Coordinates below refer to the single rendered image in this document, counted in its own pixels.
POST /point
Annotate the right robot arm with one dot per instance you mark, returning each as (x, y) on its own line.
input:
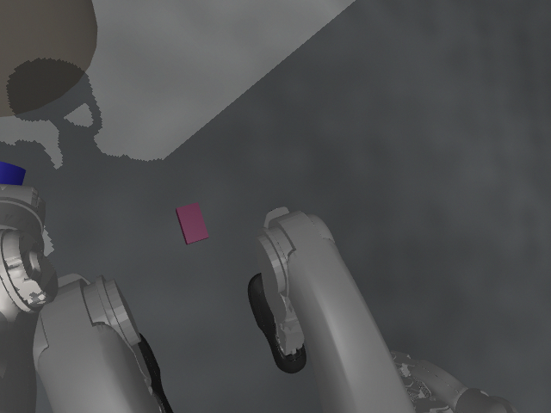
(477, 401)

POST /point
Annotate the left robot foot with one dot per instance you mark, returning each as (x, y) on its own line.
(154, 372)

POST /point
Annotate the right robot foot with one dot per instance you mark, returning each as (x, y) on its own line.
(265, 321)

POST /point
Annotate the left robot arm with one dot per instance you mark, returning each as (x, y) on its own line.
(28, 281)

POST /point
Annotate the right robot hand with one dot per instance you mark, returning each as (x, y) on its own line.
(433, 389)

